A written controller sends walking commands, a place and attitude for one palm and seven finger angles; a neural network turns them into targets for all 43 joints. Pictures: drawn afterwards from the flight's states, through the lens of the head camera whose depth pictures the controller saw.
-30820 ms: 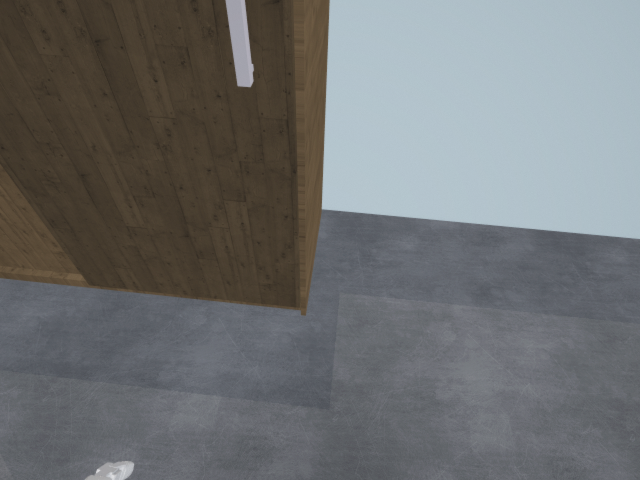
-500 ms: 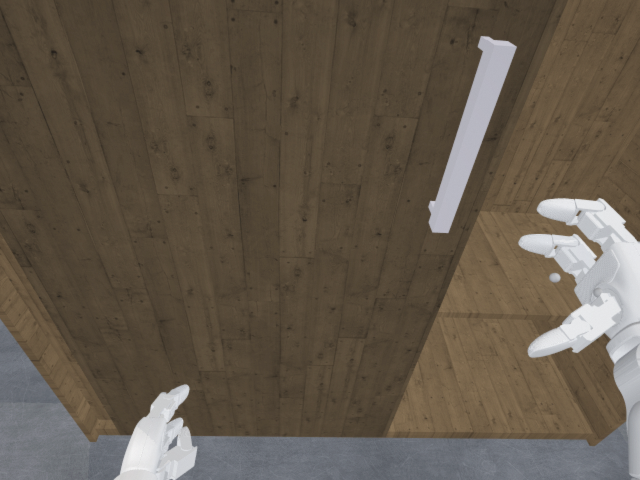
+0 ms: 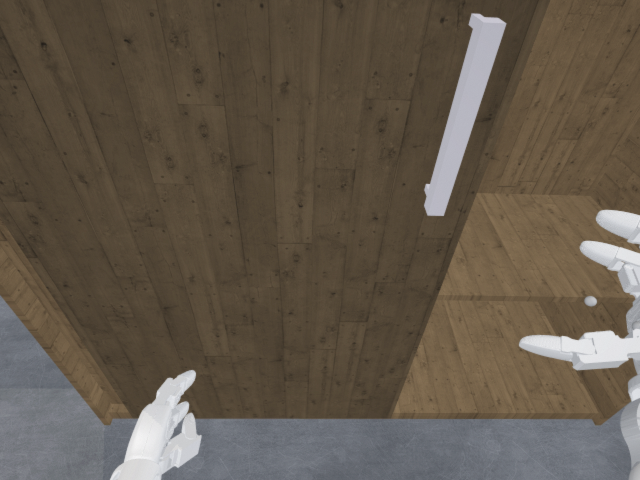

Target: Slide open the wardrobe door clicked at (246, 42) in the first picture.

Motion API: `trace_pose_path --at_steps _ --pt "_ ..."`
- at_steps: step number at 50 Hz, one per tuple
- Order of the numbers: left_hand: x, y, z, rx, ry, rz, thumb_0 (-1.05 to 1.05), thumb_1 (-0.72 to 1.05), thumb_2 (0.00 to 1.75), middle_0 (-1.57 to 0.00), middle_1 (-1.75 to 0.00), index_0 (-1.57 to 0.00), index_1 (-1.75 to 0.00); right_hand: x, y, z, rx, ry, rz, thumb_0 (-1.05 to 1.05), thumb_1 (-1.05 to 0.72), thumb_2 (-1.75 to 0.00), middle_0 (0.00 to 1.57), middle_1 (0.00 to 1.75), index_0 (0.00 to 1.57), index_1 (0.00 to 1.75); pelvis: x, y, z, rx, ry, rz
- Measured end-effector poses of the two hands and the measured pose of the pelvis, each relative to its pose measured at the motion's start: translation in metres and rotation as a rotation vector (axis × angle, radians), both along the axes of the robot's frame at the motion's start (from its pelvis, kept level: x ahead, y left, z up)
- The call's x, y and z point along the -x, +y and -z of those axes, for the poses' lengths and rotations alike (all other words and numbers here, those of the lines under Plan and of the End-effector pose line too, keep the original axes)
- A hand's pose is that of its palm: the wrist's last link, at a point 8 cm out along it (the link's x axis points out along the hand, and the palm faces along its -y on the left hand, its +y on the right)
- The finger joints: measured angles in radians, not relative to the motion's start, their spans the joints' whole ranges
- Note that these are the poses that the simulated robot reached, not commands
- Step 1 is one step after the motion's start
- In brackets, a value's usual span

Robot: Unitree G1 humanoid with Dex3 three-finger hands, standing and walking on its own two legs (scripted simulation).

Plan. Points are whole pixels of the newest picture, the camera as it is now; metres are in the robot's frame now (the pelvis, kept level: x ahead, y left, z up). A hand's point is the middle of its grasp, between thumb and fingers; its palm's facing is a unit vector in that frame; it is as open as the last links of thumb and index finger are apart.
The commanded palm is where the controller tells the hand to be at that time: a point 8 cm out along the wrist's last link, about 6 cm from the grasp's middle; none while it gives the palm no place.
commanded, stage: draw the hand back to the body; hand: right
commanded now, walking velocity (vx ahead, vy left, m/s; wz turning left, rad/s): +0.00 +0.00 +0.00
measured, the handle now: (453, 124) +0.48 -0.18 +0.25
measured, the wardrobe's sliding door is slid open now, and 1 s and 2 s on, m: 0.67 0.67 0.67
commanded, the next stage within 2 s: step back with the hand held close in 0.90 s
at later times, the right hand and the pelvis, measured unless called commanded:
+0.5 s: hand (597, 323) +0.23 -0.28 +0.17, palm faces +0.45 +0.83 -0.34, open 9.0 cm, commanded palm +0.18 -0.31 +0.17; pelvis +0.03 -0.02 +0.01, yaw +1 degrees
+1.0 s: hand (591, 326) +0.22 -0.27 +0.17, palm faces +0.46 +0.82 -0.34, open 7.4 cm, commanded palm +0.18 -0.30 +0.18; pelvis +0.03 +0.00 +0.01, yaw +1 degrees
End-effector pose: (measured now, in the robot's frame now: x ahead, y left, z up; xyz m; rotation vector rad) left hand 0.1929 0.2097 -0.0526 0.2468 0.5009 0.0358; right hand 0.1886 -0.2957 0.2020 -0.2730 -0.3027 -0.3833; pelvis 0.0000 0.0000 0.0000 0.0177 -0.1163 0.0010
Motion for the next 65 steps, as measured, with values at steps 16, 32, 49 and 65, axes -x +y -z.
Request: trace_pose_path --at_steps 16,32,49,65 --pt "0.014 -0.003 0.022 0.002 0.147 -0.064 0.01 0.9 0.9 -0.2 -0.3 -0.21 -0.3 0.0 -0.01 0.012 0.105 0.052 0.054 -0.01 -0.22 -0.58 0.24 0.69 0.23 0.69 -0.023 -0.015 -0.005 0.01 0.002 -0.023" --pt "-0.027 -0.001 0.003 -0.02 0.079 -0.036 0.01 0.9 0.9 -0.2 -0.3 -0.21 -0.3 0.012 -0.019 0.026 0.086 0.134 0.127 0.01 -0.77 -0.84 0.22 0.37 0.21 0.37 -0.035 -0.013 -0.006 0.007 0.012 -0.015" --pt "-0.016 0.0 0.012 0.005 0.114 -0.041 0.01 0.9 0.9 -0.2 -0.3 -0.21 -0.3 0.01 -0.009 0.022 0.09 0.133 0.113 0.01 -0.89 -0.9 0.21 0.3 0.21 0.3 -0.033 -0.005 -0.006 0.008 0.007 -0.015" --pt "0.015 0.02 0.011 -0.021 0.151 -0.163 0.01 0.9 0.9 -0.2 -0.3 -0.21 -0.3 0.017 -0.01 0.016 0.224 0.139 0.031 0.01 -0.89 -0.9 0.21 0.3 0.21 0.3 -0.01 -0.017 -0.003 0.005 0.095 -0.034"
